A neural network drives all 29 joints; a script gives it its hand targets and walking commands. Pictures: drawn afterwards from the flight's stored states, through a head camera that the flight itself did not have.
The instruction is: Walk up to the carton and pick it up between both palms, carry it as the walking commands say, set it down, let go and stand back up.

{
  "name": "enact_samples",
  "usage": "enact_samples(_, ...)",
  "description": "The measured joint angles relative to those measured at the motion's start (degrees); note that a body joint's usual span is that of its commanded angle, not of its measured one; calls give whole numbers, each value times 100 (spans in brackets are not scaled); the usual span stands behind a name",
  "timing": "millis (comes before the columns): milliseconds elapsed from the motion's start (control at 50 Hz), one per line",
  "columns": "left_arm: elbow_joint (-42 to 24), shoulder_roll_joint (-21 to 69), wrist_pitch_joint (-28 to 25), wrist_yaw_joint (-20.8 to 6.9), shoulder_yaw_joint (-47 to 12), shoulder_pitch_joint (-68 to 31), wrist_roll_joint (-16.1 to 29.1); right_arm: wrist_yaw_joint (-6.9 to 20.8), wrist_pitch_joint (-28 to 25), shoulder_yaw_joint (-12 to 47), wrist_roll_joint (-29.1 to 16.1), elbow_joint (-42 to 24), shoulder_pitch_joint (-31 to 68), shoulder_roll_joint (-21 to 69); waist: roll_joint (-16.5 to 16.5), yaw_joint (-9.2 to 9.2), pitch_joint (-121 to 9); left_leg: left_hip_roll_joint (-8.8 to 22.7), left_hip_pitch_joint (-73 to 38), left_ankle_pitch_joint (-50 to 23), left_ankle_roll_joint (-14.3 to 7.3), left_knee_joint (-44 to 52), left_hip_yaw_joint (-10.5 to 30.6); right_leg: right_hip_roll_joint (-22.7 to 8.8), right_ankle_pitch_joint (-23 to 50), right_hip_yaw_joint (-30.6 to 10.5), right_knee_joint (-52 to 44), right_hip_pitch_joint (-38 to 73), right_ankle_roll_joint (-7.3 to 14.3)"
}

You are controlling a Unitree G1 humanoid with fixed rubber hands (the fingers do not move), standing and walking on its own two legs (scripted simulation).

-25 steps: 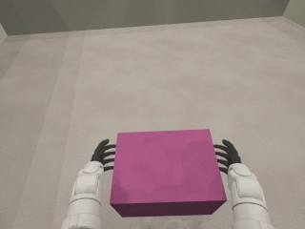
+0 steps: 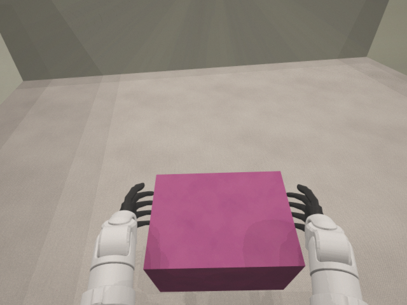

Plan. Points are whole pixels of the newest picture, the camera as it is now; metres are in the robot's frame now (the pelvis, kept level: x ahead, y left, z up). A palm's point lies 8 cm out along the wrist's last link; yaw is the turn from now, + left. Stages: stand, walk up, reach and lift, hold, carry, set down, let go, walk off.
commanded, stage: reach and lift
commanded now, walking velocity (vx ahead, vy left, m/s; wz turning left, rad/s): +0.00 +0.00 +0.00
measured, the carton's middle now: (219, 232) +0.31 -0.01 -0.02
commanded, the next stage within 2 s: hold in 0.82 s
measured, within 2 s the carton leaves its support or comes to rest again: neither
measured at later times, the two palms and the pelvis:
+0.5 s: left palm (127, 220) +0.29 +0.18 +0.05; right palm (308, 222) +0.29 -0.18 +0.06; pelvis +0.01 +0.00 +0.00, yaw +0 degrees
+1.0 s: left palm (126, 223) +0.28 +0.18 +0.06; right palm (310, 223) +0.28 -0.18 +0.06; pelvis +0.00 +0.00 +0.00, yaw +0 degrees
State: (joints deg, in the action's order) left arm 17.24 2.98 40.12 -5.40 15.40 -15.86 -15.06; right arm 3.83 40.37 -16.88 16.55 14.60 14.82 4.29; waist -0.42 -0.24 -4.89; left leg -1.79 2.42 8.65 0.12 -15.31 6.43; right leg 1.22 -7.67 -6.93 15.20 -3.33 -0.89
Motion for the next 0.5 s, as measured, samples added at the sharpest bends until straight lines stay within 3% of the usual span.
enact_samples(500, -189, 131, 42, 81, 16, 136, -107, -15, 55, -2, 44, -170, -149, 86, -18, 87, 118, 4, -139, -7, -11, 110, -31, -17, -6, 26, -98, 136, 7)
